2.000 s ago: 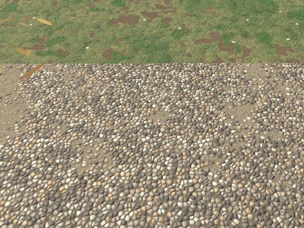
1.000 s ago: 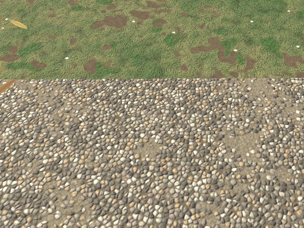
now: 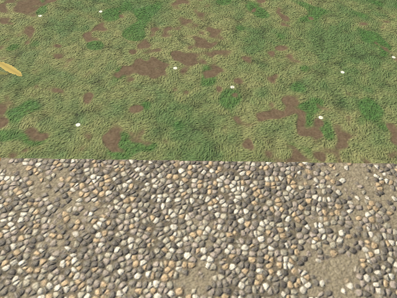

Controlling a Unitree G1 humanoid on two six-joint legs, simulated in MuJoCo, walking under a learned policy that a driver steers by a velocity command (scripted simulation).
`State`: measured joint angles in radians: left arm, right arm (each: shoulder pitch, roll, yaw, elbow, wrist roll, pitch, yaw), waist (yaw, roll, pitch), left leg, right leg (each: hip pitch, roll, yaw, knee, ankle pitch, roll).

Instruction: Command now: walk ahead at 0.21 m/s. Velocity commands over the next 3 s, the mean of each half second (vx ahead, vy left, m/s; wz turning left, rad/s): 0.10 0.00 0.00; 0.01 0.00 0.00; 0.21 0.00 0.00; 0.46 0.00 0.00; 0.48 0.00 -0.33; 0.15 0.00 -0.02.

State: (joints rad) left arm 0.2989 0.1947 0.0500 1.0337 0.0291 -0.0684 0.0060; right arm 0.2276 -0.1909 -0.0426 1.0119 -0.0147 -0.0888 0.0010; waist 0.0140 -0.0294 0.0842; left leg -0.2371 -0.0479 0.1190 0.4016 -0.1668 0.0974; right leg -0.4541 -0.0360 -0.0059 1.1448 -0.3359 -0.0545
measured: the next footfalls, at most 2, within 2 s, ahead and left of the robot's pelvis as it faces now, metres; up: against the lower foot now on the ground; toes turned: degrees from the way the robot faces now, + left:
right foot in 0.26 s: +0.19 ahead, -0.10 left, +0.00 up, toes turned -2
right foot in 1.46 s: +0.32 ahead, -0.15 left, +0.00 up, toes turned -4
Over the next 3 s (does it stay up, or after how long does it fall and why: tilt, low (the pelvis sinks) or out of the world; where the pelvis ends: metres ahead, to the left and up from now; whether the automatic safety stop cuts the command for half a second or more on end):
stays up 0.89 -0.08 0.00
